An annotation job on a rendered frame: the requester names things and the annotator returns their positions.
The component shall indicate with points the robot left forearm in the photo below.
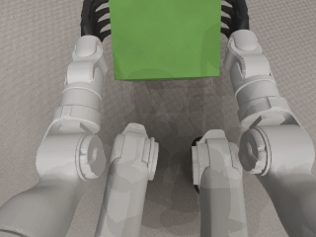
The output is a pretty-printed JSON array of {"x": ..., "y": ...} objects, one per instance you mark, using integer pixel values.
[{"x": 82, "y": 93}]

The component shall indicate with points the right robot foot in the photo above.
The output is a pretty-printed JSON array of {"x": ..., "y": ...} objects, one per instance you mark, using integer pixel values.
[{"x": 195, "y": 144}]

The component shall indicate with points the robot right hand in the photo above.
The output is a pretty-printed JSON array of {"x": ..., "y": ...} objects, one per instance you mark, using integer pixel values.
[{"x": 239, "y": 18}]

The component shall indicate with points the right robot shin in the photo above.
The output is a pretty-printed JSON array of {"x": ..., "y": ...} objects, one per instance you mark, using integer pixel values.
[{"x": 234, "y": 150}]

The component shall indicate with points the robot right forearm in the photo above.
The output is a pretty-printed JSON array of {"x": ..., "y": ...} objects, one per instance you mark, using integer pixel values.
[{"x": 254, "y": 85}]

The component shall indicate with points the right robot upper arm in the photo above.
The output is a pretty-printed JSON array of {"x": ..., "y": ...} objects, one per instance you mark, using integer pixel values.
[{"x": 281, "y": 156}]

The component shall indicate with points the left robot upper arm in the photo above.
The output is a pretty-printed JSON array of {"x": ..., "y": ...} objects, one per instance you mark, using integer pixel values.
[{"x": 67, "y": 163}]

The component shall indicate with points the robot left hand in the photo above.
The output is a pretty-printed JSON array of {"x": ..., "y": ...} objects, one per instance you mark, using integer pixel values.
[{"x": 89, "y": 19}]

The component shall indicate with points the carton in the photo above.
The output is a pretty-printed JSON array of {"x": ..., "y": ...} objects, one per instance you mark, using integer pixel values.
[{"x": 160, "y": 40}]

